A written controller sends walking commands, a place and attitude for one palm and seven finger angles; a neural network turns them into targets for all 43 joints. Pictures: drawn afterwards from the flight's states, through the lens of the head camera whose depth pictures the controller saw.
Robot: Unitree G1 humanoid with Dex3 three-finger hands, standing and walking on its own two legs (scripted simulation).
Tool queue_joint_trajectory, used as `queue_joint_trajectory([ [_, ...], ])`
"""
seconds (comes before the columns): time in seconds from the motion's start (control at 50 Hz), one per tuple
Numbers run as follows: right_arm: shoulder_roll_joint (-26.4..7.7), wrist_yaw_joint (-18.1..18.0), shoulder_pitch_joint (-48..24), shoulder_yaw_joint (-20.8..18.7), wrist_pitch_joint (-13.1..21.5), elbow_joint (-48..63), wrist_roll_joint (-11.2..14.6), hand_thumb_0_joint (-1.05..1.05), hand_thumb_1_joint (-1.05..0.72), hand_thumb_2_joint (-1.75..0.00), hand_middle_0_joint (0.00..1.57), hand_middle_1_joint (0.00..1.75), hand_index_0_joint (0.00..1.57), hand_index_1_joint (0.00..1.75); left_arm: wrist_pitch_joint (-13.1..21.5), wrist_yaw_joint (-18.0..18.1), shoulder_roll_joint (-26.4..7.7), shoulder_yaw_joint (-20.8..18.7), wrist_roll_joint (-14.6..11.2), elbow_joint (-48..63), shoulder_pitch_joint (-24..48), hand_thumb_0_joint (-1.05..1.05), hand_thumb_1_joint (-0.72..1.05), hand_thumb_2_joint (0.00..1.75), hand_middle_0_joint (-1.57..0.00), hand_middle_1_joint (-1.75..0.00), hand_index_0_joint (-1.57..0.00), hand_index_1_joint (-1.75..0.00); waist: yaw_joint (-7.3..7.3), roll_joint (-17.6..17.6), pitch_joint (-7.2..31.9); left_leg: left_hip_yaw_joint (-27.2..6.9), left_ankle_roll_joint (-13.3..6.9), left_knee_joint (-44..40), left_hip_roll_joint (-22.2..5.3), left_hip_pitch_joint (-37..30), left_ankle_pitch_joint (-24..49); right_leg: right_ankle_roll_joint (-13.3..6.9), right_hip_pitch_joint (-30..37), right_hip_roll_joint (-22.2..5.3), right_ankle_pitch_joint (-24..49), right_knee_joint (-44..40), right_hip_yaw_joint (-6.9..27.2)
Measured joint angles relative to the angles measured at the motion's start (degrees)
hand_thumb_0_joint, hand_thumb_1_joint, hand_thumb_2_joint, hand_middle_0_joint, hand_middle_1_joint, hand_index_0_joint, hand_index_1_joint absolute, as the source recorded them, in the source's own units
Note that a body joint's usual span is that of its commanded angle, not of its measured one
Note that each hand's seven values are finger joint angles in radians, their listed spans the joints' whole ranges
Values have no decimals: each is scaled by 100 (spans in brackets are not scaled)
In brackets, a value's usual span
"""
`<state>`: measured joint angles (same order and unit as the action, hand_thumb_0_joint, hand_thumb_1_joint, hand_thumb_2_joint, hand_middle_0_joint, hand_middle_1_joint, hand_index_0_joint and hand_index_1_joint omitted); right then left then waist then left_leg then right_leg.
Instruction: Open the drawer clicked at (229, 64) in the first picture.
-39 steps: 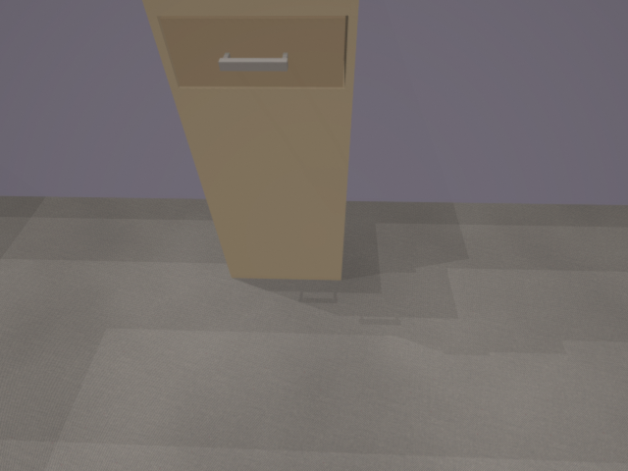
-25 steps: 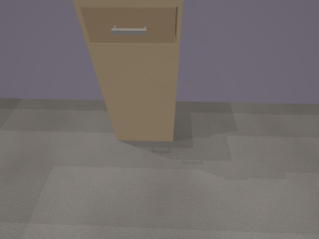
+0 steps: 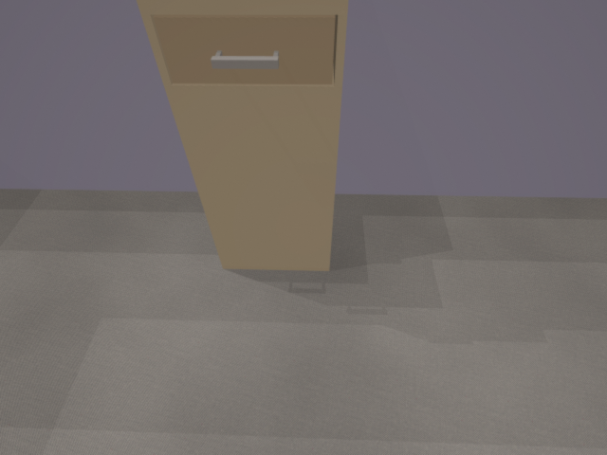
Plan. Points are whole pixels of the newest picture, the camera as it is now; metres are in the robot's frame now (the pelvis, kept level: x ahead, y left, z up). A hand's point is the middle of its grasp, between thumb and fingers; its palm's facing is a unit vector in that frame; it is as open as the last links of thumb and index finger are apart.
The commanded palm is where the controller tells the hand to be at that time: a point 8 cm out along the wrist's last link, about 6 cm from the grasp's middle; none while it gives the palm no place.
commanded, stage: look at it before walking up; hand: left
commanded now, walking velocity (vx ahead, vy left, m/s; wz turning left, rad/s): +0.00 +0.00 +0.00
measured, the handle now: (246, 58) +0.87 +0.17 +0.10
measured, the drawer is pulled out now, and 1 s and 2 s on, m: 0.00 0.00 0.00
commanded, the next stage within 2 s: take the last steps up to it in 0.06 s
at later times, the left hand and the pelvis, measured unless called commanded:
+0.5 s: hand out of the picture +0.03 +0.19 -0.20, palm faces +0.05 -0.98 -0.18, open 7.4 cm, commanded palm none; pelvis +0.04 +0.01 -0.01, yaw +1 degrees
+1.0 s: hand (239, 362) +0.30 +0.14 -0.19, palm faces +0.02 -0.98 -0.22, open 7.3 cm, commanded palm none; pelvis +0.21 -0.05 -0.03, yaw +1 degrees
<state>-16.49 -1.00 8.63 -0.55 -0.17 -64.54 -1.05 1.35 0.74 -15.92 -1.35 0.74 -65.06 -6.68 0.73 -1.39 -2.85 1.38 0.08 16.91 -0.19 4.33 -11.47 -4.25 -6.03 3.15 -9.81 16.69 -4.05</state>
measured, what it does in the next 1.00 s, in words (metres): walks ahead: right foot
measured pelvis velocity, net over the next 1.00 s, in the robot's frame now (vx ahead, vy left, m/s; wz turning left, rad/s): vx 0.21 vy -0.05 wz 0.02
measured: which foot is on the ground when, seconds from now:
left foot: down 0.00-0.90, up 0.92-1.00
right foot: down 0.00-0.52, up 0.54-0.88, down 0.90-1.00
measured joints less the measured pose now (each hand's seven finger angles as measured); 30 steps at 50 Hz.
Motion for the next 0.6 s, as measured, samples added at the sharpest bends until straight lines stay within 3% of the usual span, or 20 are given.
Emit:
queue_joint_trajectory([
  [0.26,-51,-10,-4,-1,-31,2,-22,1,-91,-90,20,30,20,30,-20,37,-26,6,-6,-4,-32,0,90,90,-20,-30,-21,-30,-6,11,65,2,22,45,-32,-1,-43,-5,30,32,-5,-25,4],
  [0.4,319,52,493,43,-110,-110,-98,1,-91,-90,20,30,20,30,-113,-21,278,-13,35,-44,-537,0,91,90,-20,-30,-20,-30,-15,-6,285,11,-35,955,-185,300,-773,-54,-9,143,-395,341,-53],
  [0.48,632,71,813,32,-95,-173,-77,1,-91,-90,20,30,20,30,-77,-42,447,-80,49,-75,-906,0,91,90,-20,-30,-20,-30,-19,93,224,111,-69,1537,-298,610,-1179,-62,44,177,-680,570,-149],
  [0.54,842,39,1030,13,61,-184,-99,1,-91,-90,20,30,20,30,-109,-72,540,-122,21,-170,-1194,0,91,90,-20,-30,-20,-30,-38,331,165,312,-86,1440,-191,450,-910,16,-183,4,-1099,1394,-47],
  [0.6,968,-55,1360,2,248,-128,-140,1,-91,-90,20,30,20,30,-212,-94,668,-115,57,-275,-1219,1,91,90,-20,-30,-20,-30,111,323,104,339,-138,1250,-125,224,-1087,50,-1005,-93,-1631,3360,41],
])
